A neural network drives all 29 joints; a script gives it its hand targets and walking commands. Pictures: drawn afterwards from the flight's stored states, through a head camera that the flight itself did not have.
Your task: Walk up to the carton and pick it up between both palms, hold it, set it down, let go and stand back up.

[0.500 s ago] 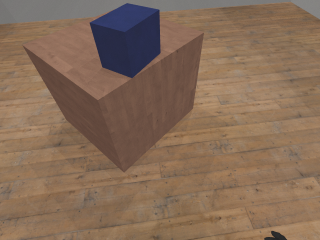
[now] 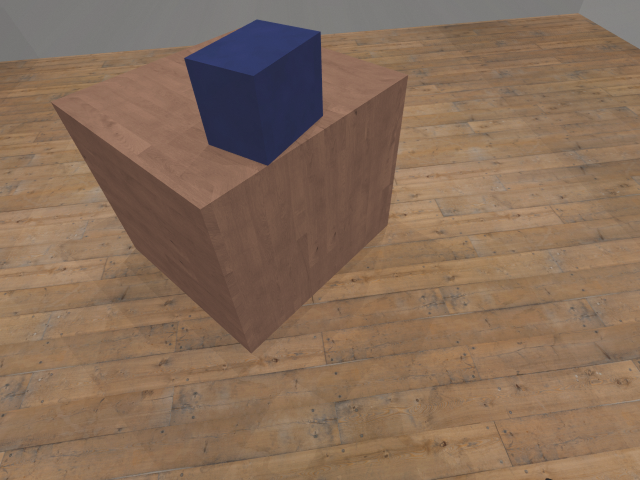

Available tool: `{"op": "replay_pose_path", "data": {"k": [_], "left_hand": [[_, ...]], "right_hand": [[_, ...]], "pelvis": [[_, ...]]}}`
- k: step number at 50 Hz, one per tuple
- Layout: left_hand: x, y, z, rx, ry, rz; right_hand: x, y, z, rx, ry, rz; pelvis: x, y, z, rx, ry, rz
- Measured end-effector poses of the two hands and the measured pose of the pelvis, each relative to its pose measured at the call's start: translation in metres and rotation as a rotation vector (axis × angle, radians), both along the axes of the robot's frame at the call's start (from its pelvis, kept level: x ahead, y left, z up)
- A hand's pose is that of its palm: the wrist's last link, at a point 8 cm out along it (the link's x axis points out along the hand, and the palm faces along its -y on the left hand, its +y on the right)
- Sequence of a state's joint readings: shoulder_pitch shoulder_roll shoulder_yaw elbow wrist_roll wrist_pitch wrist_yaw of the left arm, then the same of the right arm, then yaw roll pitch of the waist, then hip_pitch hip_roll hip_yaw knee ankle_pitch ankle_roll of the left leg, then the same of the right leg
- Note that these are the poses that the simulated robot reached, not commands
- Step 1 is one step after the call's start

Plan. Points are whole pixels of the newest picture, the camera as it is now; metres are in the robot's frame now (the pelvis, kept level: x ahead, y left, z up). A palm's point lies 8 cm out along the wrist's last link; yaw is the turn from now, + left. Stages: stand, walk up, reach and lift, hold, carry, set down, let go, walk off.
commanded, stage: stand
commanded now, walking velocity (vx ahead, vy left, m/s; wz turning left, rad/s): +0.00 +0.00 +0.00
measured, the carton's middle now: (262, 90) +0.99 +0.19 +0.01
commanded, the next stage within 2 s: none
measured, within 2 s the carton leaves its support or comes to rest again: neither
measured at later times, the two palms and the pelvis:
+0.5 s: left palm out of the picture +0.07 +0.30 -0.12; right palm out of the picture +0.09 -0.28 -0.12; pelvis +0.00 +0.00 +0.00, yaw +0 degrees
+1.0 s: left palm out of the picture +0.06 +0.30 -0.12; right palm out of the picture +0.08 -0.28 -0.12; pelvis +0.01 +0.00 +0.00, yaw +0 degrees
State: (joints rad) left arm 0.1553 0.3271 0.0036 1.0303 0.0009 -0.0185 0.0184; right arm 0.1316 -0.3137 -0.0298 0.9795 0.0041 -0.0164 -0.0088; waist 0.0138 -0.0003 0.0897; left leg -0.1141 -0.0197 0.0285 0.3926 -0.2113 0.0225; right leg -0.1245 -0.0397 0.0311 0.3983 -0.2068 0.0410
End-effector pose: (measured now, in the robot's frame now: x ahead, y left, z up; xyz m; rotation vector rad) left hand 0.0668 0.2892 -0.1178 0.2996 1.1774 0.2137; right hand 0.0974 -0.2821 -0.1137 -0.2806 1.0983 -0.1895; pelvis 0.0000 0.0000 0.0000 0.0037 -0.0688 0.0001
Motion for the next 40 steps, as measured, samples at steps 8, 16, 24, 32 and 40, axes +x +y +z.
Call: {"op": "replay_pose_path", "data": {"k": [8, 16, 24, 32, 40], "left_hand": [[-0.009, -0.001, -0.002, -0.006, 0.03, 0.009], [-0.009, 0.007, 0.001, 0.015, 0.035, 0.013], [-0.002, 0.007, 0.002, 0.012, 0.01, 0.011], [-0.002, 0.005, 0.001, 0.002, 0.009, 0.011], [-0.008, 0.005, -0.001, 0.005, 0.046, 0.011]], "right_hand": [[-0.02, -0.001, -0.004, 0.002, 0.055, -0.022], [-0.021, 0.001, -0.005, 0.005, 0.059, -0.019], [-0.01, 0.0, -0.002, 0.002, 0.03, -0.012], [-0.003, -0.003, 0.001, -0.014, 0.026, -0.008], [-0.005, -0.002, -0.001, -0.007, 0.042, -0.013]], "pelvis": [[0.0, 0.0, 0.001, -0.002, -0.003, -0.002], [0.0, 0.001, 0.001, -0.002, 0.002, -0.004], [-0.001, 0.002, 0.001, -0.003, 0.002, -0.001], [0.002, 0.002, 0.002, -0.002, 0.01, -0.001], [0.004, 0.002, 0.002, -0.001, 0.01, 0.0]]}}
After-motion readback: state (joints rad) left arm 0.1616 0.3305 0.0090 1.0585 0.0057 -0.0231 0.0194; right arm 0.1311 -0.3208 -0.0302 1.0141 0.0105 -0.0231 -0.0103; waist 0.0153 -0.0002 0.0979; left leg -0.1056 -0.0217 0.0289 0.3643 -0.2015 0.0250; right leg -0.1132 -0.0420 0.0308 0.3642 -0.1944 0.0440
